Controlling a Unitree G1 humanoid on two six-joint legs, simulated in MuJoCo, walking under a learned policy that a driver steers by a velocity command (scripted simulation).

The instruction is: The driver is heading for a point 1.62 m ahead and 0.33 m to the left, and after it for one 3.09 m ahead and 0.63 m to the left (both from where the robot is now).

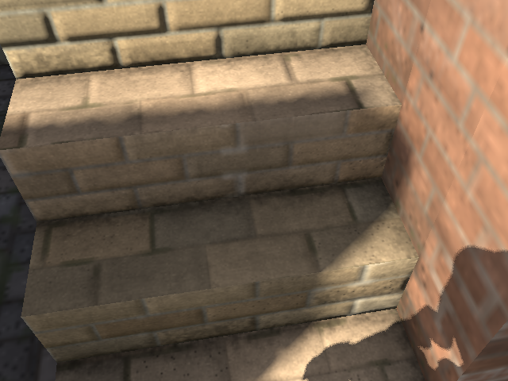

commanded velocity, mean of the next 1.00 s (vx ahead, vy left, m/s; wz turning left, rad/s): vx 0.04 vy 0.03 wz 0.00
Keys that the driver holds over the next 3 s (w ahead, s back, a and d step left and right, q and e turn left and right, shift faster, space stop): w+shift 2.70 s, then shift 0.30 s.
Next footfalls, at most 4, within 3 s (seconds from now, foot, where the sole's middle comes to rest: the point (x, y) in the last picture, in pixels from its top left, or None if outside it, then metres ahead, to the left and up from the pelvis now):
none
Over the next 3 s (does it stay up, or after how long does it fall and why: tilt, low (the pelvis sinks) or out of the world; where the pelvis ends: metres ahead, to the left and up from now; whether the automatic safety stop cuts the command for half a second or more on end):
stays up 0.03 -0.02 0.00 its command is cut before an obstacle from the start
